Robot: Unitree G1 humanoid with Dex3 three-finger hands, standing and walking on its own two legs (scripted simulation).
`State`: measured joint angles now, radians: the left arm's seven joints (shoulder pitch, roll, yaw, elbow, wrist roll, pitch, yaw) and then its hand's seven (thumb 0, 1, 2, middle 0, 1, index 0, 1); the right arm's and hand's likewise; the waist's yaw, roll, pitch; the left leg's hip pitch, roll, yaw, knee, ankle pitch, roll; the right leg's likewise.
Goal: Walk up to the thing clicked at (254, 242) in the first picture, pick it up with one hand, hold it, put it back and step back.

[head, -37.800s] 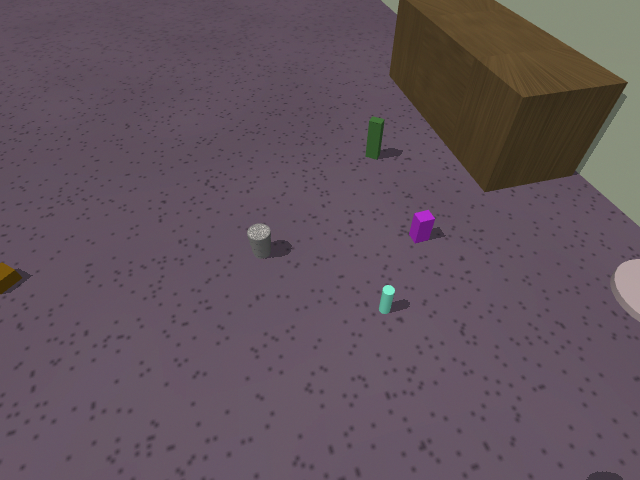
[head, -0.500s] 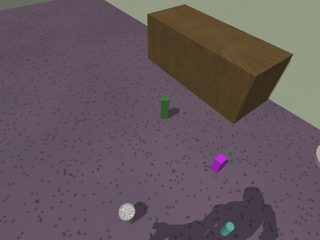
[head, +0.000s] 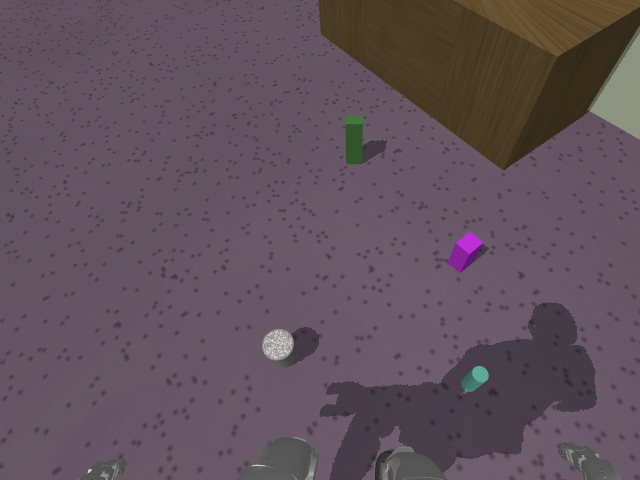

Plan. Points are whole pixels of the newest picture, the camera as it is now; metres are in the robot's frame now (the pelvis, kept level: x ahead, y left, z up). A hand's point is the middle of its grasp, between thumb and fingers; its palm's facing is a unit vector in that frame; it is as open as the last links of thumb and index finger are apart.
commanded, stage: walk up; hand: left
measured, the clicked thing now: (281, 350) +0.47 +0.20 -0.70
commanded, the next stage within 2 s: stand in 1.98 s
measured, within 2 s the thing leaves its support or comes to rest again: neither
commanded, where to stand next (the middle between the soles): +0.07 -0.01 m, yaw -4 degrees
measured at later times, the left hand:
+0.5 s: hand out of the picture -0.09 +0.30 -0.15, palm faces +0.00 -0.92 -0.40, open 7.4 cm
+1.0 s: hand out of the picture -0.16 +0.29 -0.14, palm faces -0.02 -0.94 -0.34, open 7.4 cm
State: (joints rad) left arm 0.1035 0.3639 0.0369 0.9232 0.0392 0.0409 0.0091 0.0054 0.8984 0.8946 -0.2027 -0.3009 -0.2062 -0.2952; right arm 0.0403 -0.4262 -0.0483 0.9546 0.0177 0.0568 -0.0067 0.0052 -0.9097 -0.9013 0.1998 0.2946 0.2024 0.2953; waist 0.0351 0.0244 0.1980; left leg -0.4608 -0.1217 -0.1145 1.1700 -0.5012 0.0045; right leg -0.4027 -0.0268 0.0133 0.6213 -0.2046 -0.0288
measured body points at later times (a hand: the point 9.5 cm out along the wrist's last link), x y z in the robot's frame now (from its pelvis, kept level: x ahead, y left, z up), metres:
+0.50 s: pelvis -0.16 +0.02 +0.00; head -0.10 +0.04 +0.44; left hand -0.09 +0.35 -0.13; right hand -0.04 -0.30 -0.11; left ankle -0.11 +0.15 -0.73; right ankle -0.21 -0.12 -0.70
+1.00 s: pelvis -0.26 +0.02 +0.01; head -0.25 +0.04 +0.46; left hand -0.16 +0.34 -0.12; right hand -0.22 -0.28 -0.11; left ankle -0.27 +0.14 -0.73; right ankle -0.23 -0.11 -0.70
